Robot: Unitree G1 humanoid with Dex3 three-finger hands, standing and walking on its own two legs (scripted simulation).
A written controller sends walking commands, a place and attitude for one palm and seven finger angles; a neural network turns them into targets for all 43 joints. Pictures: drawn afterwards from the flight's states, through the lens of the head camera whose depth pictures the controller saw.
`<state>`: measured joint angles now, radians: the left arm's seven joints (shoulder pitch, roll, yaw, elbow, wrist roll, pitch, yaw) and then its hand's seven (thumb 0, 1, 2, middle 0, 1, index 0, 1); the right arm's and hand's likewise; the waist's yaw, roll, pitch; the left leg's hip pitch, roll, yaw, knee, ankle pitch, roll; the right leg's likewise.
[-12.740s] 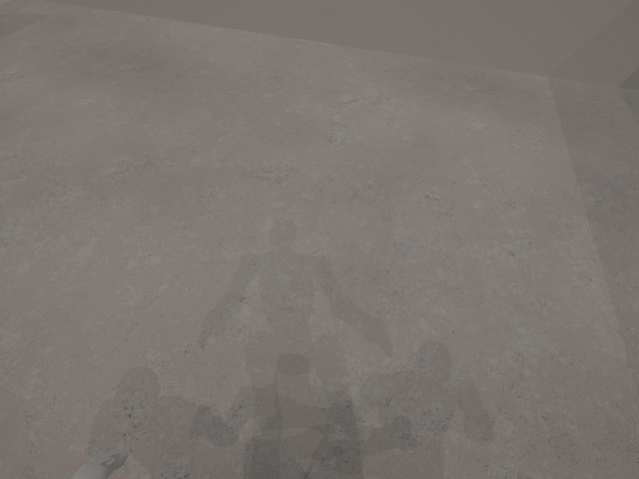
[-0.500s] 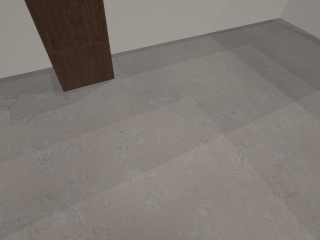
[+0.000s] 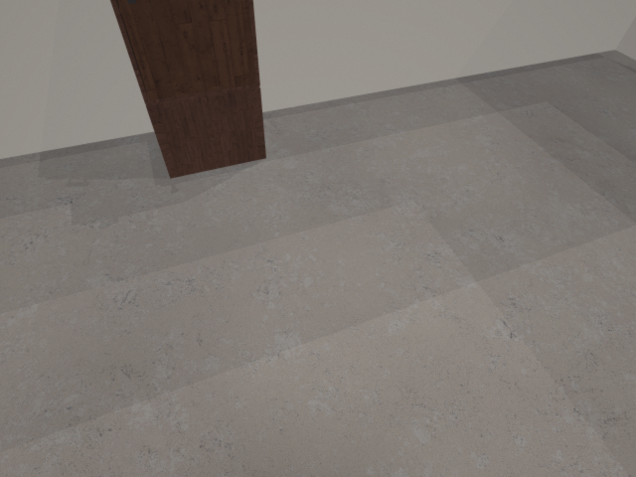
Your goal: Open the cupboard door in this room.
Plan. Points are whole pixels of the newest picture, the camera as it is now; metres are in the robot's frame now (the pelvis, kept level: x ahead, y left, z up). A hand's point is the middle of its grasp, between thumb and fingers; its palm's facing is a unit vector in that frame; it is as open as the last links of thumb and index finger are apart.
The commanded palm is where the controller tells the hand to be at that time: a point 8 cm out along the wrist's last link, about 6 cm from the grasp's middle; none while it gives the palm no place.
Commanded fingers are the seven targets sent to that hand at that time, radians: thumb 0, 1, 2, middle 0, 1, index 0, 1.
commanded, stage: turn or walk to find it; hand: left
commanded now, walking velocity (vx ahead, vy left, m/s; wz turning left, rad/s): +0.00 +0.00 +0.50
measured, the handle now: out of the picture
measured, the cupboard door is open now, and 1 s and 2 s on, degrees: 0 0 0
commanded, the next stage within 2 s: stand and wait in 0.28 s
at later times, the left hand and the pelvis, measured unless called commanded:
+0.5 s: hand out of the picture -0.01 +0.15 -0.13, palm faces +0.25 -0.92 -0.31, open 7.4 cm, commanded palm none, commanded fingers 0.00 0.90 0.90 -0.20 -0.30 -0.20 -0.30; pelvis -0.03 -0.06 +0.01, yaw +14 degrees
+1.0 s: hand out of the picture -0.14 +0.13 -0.16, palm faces +0.42 -0.87 -0.25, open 7.4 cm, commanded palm none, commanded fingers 0.00 0.90 0.90 -0.20 -0.30 -0.20 -0.30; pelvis -0.08 -0.07 +0.01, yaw +22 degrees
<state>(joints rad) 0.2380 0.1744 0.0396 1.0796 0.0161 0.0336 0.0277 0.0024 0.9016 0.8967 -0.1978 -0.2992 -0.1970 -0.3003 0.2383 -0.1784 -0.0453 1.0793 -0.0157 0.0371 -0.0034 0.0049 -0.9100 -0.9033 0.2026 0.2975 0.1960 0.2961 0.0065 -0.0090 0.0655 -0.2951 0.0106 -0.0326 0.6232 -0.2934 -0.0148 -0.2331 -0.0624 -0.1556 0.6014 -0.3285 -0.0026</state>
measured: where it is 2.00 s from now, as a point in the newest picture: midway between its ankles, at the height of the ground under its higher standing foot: outside the picture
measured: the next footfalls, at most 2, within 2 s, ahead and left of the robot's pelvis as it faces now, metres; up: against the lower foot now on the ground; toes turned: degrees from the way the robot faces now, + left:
right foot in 0.32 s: -0.01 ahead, -0.14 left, +0.00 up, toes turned +10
left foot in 0.76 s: -0.09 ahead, +0.06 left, +0.00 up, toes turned +20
